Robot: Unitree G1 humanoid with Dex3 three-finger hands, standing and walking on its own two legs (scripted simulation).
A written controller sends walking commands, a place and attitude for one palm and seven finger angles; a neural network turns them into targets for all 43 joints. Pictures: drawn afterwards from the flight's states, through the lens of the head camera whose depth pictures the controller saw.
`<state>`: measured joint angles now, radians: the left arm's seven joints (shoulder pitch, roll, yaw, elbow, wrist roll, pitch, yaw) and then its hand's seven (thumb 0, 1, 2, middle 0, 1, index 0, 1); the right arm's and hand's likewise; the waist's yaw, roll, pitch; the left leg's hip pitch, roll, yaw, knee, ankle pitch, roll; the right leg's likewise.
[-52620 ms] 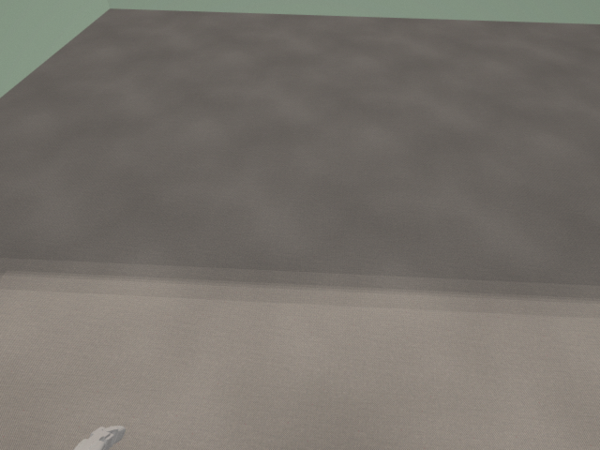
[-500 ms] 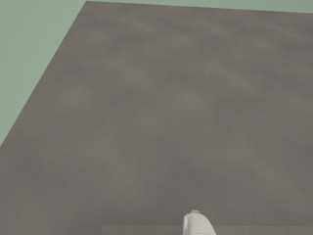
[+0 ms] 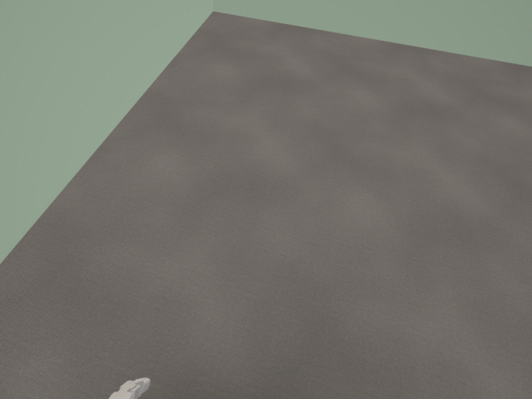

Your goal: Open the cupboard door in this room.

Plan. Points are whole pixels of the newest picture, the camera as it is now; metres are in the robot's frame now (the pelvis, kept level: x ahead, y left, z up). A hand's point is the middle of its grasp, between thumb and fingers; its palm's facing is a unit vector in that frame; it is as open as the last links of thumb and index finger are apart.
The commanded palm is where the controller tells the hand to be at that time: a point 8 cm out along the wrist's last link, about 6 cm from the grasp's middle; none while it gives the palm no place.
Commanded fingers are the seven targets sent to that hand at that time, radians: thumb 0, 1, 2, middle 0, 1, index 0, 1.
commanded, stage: turn to face it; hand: left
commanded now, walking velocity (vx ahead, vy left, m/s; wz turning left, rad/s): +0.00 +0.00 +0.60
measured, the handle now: out of the picture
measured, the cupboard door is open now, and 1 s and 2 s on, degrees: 46 46 46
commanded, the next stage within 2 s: none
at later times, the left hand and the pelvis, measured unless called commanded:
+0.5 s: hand out of the picture +0.05 +0.16 -0.13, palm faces +0.27 -0.90 -0.34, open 7.3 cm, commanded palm none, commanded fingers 0.00 0.90 0.90 -0.20 -0.30 -0.20 -0.30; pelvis +0.03 -0.07 +0.02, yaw +16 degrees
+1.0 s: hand out of the picture -0.08 +0.11 -0.17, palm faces +0.60 -0.75 -0.27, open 7.3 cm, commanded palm none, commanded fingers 0.00 0.90 0.90 -0.20 -0.30 -0.20 -0.30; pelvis +0.03 -0.08 +0.00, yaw +36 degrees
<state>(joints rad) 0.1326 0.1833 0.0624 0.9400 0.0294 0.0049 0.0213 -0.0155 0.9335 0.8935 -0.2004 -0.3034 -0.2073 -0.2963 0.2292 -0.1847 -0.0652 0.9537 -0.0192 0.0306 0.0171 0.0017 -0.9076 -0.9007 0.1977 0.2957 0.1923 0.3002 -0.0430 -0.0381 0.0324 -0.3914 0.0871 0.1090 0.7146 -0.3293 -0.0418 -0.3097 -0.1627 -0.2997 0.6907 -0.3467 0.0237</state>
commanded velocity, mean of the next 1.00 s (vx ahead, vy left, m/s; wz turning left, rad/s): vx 0.00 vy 0.00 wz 0.60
